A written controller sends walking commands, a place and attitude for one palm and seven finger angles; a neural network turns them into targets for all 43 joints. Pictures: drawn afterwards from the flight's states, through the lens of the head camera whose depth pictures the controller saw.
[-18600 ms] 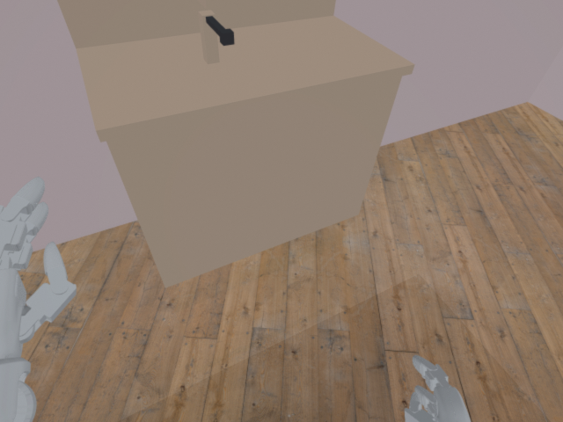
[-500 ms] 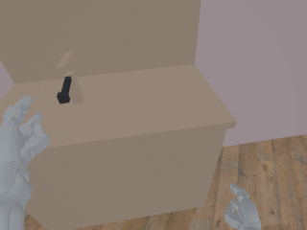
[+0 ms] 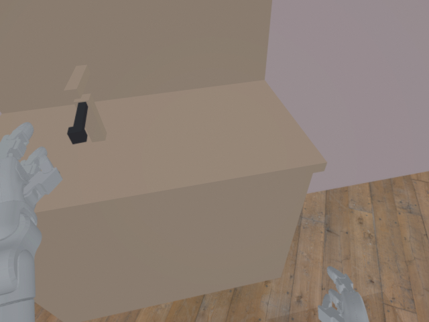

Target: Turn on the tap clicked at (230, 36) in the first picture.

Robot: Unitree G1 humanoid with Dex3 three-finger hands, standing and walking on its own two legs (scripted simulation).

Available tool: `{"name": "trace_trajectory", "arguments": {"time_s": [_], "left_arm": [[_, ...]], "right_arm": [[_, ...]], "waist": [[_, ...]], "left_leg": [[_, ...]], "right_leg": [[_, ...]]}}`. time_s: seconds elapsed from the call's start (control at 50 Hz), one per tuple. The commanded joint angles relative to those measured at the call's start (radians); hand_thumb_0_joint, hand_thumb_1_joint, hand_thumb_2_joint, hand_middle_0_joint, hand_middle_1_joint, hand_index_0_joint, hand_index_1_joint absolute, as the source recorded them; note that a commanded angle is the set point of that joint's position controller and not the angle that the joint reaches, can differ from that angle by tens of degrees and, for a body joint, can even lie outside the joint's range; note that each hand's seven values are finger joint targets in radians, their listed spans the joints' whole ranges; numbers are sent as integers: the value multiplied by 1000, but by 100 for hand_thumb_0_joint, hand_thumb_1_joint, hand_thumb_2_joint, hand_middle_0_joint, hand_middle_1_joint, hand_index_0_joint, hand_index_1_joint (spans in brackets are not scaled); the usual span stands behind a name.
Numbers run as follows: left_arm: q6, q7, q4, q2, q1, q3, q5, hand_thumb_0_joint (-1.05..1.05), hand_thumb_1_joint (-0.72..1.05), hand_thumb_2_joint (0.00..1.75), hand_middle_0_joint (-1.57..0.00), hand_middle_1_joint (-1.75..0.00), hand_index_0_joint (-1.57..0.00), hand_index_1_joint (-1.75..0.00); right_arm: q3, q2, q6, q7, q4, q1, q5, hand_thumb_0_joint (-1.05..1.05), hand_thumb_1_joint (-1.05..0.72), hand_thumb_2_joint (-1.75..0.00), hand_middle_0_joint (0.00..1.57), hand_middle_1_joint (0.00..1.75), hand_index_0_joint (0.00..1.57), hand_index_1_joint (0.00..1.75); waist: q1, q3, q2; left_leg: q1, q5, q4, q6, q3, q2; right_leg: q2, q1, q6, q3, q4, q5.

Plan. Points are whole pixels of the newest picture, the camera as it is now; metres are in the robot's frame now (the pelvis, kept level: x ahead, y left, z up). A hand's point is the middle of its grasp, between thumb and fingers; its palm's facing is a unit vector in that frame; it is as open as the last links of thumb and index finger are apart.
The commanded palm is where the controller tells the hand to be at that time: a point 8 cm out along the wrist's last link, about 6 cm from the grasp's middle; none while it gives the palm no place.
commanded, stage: reach beside the lever's end, fingers flat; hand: left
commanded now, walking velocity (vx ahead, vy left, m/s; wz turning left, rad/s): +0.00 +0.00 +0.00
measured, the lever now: (77, 134) +0.41 +0.36 +0.16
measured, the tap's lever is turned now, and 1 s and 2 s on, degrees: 5 5 8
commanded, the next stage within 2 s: push the lever round in 1.30 s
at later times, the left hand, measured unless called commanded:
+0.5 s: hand (63, 153) +0.33 +0.34 +0.17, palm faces +0.56 -0.83 -0.07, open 7.7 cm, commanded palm +0.29 +0.38 +0.17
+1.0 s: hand (61, 140) +0.39 +0.38 +0.16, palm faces +0.55 -0.83 -0.08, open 7.8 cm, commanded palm +0.33 +0.41 +0.15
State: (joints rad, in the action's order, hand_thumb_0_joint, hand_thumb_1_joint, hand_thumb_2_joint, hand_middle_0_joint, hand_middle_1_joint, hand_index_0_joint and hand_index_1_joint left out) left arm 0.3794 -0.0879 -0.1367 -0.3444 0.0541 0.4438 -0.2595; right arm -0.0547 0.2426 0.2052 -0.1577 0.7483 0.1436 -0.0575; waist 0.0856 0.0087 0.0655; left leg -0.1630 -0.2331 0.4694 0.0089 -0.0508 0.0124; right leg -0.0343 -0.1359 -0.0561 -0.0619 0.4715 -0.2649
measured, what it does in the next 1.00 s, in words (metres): stands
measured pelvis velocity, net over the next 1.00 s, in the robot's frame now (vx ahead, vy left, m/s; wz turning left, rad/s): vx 0.01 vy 0.01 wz -0.02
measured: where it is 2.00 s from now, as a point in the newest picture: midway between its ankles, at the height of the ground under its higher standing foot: outside the picture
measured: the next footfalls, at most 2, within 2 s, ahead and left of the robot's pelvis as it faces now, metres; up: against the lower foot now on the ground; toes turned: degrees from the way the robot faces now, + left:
none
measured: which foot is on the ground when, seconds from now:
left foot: down 0.00-1.00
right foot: down 0.00-1.00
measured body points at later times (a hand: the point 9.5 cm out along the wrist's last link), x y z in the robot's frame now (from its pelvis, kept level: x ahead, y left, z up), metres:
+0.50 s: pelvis +0.01 +0.00 +0.00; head +0.00 -0.02 +0.45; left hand +0.30 +0.38 +0.17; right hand +0.18 -0.24 -0.10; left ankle +0.02 +0.13 -0.74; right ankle +0.00 -0.08 -0.74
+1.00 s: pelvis +0.01 +0.01 -0.01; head +0.03 +0.00 +0.44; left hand +0.35 +0.42 +0.16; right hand +0.09 -0.26 -0.12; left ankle +0.02 +0.13 -0.74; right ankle +0.00 -0.08 -0.74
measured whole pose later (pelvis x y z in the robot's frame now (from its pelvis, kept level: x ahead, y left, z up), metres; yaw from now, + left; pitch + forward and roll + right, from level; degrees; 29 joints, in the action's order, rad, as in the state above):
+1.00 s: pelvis +0.01 +0.01 -0.01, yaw -1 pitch +5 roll -1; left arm 0.05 0.06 0.72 -0.61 0.50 0.61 -0.13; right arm -0.01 0.29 0.14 -0.13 0.72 0.34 -0.06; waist -0.02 0.04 0.04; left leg -0.37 -0.28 0.57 0.00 -0.03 0.00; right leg -0.05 -0.33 -0.05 -0.05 0.52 -0.27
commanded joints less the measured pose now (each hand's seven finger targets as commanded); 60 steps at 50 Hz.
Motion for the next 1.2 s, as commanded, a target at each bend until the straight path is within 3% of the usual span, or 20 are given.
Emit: {"name": "trace_trajectory", "arguments": {"time_s": [0.0, 0.08, 0.1, 0.2, 0.32, 0.38, 0.4, 0.46, 0.52, 0.58, 0.62, 0.68, 0.72, 0.78, 0.82, 0.96, 1.02, 1.06, 1.08, 1.18], "left_arm": [[-69, -2, -147, -259, 308, 79, 13, 0, 90, 90, -18, -24, -18, -24], [-86, -6, -68, -318, 380, 113, 30, 0, 90, 90, -18, -22, -18, -22], [-95, 0, -80, -287, 408, 73, 35, 0, 90, 90, -17, -22, -17, -22], [-151, 3, -33, -312, 481, 74, 56, 0, 90, 90, -17, -21, -17, -21], [-160, 24, 128, -390, 494, 141, 56, 0, 90, 90, -16, -19, -16, -19], [-161, 32, 166, -424, 502, 164, 63, 0, 90, 90, -16, -19, -16, -19], [-164, 38, 174, -412, 517, 147, 65, 0, 90, 90, -16, -18, -16, -18], [-179, 50, 259, -462, 560, 178, 71, 0, 90, 90, -16, -18, -16, -18], [-227, 65, 268, -500, 596, 196, 82, 0, 90, 90, -16, -17, -16, -17], [-270, 84, 286, -468, 654, 141, 95, 0, 90, 90, -15, -16, -15, -16], [-284, 98, 355, -481, 680, 142, 94, 0, 90, 90, -15, -16, -15, -16], [-290, 116, 461, -559, 698, 202, 88, 0, 90, 90, -15, -15, -15, -15], [-292, 127, 503, -583, 708, 214, 92, 0, 90, 90, -15, -15, -15, -15], [-320, 123, 530, -616, 786, 206, 119, 0, 90, 90, -15, -15, -15, -15], [-349, 121, 572, -645, 786, 224, 131, 0, 90, 90, -15, -15, -15, -15], [-403, 157, 661, -623, 761, 206, 114, 0, 90, 90, -15, -15, -15, -15], [-404, 164, 632, -650, 698, 253, 102, 0, 90, 90, -15, -15, -15, -15], [-409, 160, 582, -636, 699, 247, 98, 0, 90, 90, -15, -15, -15, -15], [-407, 154, 590, -663, 653, 282, 99, 0, 90, 90, -15, -15, -15, -15], [-412, 133, 520, -631, 705, 250, 106, 0, 90, 90, -15, -15, -15, -15]], "right_arm": [[39, 107, 54, -6, -169, -158, -3, 0, -90, -90, 20, 30, 20, 30], [44, 125, 48, -4, -161, -132, -4, 0, -90, -90, 20, 30, 20, 30], [43, 116, 47, -4, -167, -136, -4, 0, -90, -90, 20, 30, 20, 30], [51, 124, 46, -2, -164, -104, 1, 0, -90, -90, 20, 30, 20, 30], [58, 136, 31, -2, -157, -65, -2, 0, -90, -90, 20, 30, 20, 30], [61, 140, 22, 4, -163, -48, -7, 0, -90, -90, 20, 30, 20, 30], [61, 138, 20, 5, -165, -41, -4, 0, -90, -90, 20, 30, 20, 30], [67, 149, 12, 6, -158, -7, -5, 0, -90, -90, 20, 30, 20, 30], [76, 153, 11, 10, -158, 25, -2, 0, -90, -90, 20, 30, 20, 30], [78, 153, 11, 13, -153, 49, -5, 0, -90, -90, 20, 30, 20, 30], [82, 160, 10, 9, -142, 71, -4, 0, -90, -90, 20, 30, 20, 30], [86, 175, 5, 4, -132, 98, -7, 0, -90, -90, 20, 30, 20, 30], [87, 172, 0, 4, -137, 111, -8, 0, -90, -90, 20, 30, 20, 30], [87, 176, -5, 11, -135, 138, -4, 0, -90, -90, 20, 30, 20, 30], [88, 178, -10, 14, -136, 158, 2, 0, -90, -90, 20, 30, 20, 30], [96, 188, -25, 21, -143, 193, -4, 0, -90, -90, 20, 30, 20, 30], [103, 188, -28, 25, -159, 197, -4, 0, -90, -90, 20, 30, 20, 30], [101, 188, -31, 29, -171, 189, -3, 0, -90, -90, 20, 30, 20, 30], [103, 189, -33, 30, -171, 191, -3, 0, -90, -90, 20, 30, 20, 30], [98, 188, -34, 28, -175, 173, -2, 0, -90, -90, 20, 30, 20, 30]], "waist": [[-4, 145, -2], [-15, 138, -19], [-19, 149, 8], [-26, 204, 18], [-24, 204, -31], [-20, 218, 1], [-26, 229, 5], [-47, 210, -38], [-50, 260, 9], [-73, 254, 59], [-85, 240, 36], [-83, 232, -27], [-74, 256, -14], [-89, 265, 57], [-88, 277, 49], [-92, 295, 19], [-61, 339, 35], [-63, 329, 39], [-49, 321, 47], [-77, 266, 52]], "left_leg": [[23, 139, -63, -33, 17, 18], [9, 133, -53, -34, 16, 15], [20, 135, -56, -36, 17, 16], [38, 168, -49, -34, 13, 14], [-11, 175, -39, -38, 21, 14], [-16, 202, -29, -37, 28, 14], [-13, 220, -27, -39, 30, 14], [-45, 205, -10, -44, 33, 14], [-29, 241, 5, -44, 35, 13], [-13, 245, 19, -41, 34, 9], [-29, 213, 14, -40, 26, 8], [-73, 180, 18, -47, 26, 10], [-87, 190, 19, -46, 26, 13], [-84, 199, 29, -43, 25, 11], [-100, 208, 31, -42, 23, 10], [-114, 191, 43, -44, 24, 3], [-103, 228, 45, -43, 23, 5], [-100, 241, 45, -41, 19, 4], [-109, 244, 48, -41, 19, 1], [-105, 202, 41, -43, 13, -4]], "right_leg": [[22, -2, 41, 31, -88, 143], [20, -27, 40, 32, -87, 137], [21, -27, 39, 34, -84, 136], [16, -18, 32, 31, -64, 174], [20, -12, 38, 32, -59, 212], [21, -5, 36, 34, -52, 247], [22, -3, 38, 34, -48, 269], [20, -31, 46, 38, -44, 276], [18, -19, 42, 43, -28, 315], [13, -55, 37, 44, -23, 312], [10, -77, 37, 41, -28, 273], [13, -73, 44, 43, -33, 257], [14, -59, 44, 46, -27, 269], [12, -76, 40, 50, -24, 266], [8, -70, 39, 47, -15, 272], [2, -83, 43, 53, -5, 267], [0, -51, 39, 52, 6, 294], [-3, -59, 37, 47, 11, 297], [-4, -52, 35, 48, 14, 295], [-8, -104, 35, 44, 4, 229]]}}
